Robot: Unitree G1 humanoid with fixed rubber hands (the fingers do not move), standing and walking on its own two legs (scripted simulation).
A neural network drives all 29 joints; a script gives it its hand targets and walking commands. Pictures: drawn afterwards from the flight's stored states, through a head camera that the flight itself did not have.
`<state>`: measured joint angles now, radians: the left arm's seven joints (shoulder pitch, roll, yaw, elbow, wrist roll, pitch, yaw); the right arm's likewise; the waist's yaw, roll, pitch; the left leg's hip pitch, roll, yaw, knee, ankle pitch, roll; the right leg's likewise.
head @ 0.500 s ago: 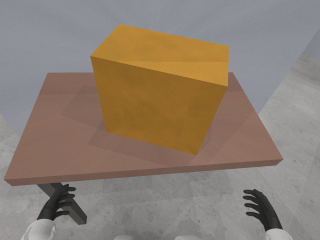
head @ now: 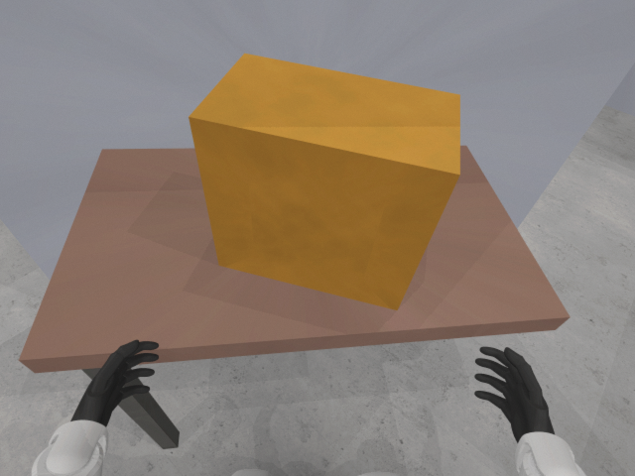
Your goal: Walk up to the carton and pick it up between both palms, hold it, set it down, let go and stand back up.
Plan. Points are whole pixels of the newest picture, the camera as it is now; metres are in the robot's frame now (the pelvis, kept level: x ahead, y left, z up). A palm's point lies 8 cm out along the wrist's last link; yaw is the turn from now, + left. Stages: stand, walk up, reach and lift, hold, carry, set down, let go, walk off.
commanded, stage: reach and lift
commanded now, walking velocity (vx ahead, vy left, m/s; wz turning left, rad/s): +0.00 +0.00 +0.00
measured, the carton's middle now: (325, 190) +0.49 +0.00 +0.08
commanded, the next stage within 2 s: none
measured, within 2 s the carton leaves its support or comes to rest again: neither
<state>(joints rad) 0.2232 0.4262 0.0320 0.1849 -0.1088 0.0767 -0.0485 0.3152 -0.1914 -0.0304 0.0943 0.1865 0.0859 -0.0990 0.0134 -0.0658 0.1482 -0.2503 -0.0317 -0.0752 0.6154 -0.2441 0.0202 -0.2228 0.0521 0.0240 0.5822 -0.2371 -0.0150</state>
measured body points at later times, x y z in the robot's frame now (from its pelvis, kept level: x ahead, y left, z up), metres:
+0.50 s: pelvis +0.02 +0.00 +0.00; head +0.02 +0.05 +0.45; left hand +0.28 +0.28 +0.05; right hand +0.23 -0.21 +0.06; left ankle +0.07 +0.11 -0.73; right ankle +0.06 -0.11 -0.73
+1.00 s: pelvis +0.06 +0.00 +0.01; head +0.10 +0.04 +0.46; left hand +0.34 +0.25 +0.08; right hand +0.29 -0.20 +0.08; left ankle +0.07 +0.11 -0.73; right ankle +0.06 -0.11 -0.73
